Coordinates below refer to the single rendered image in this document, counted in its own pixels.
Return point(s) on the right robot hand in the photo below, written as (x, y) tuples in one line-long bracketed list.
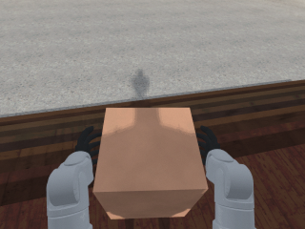
[(211, 142)]

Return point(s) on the left robot forearm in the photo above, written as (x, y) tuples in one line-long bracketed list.
[(68, 193)]

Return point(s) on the carton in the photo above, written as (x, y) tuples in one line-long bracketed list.
[(149, 164)]

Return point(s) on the right robot forearm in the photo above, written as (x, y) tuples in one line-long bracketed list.
[(233, 191)]

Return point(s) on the left robot hand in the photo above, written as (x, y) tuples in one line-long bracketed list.
[(84, 146)]

